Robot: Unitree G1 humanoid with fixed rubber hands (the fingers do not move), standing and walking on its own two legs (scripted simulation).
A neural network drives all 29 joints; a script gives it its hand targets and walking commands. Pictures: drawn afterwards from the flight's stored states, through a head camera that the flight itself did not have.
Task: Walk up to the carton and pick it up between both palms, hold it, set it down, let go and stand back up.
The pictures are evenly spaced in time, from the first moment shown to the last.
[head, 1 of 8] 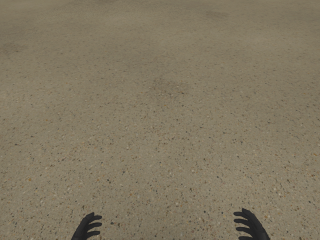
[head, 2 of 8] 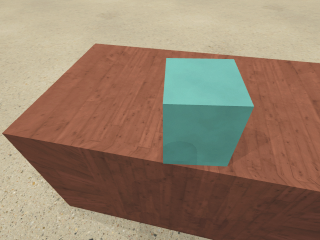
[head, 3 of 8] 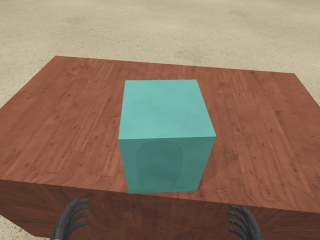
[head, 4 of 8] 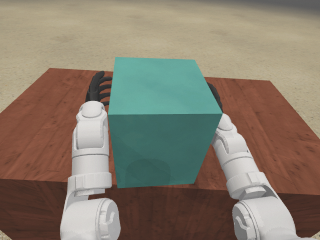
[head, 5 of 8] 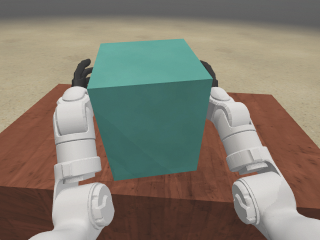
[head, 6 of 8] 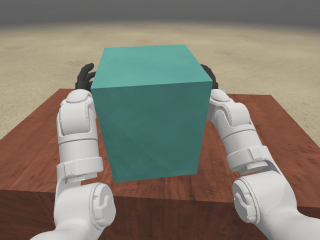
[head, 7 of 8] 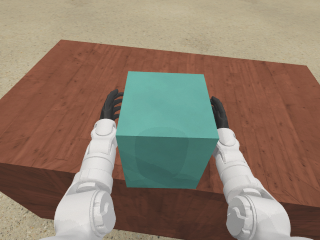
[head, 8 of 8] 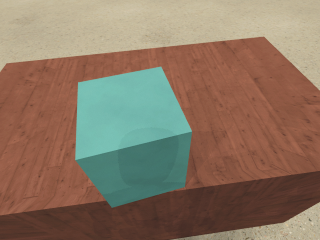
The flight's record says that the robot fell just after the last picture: no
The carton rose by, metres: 0.19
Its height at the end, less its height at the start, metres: +0.00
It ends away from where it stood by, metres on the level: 0.03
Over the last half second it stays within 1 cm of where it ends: yes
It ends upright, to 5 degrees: yes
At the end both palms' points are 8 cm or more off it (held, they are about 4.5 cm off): yes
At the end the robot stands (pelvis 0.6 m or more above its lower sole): yes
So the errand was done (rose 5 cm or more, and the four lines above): yes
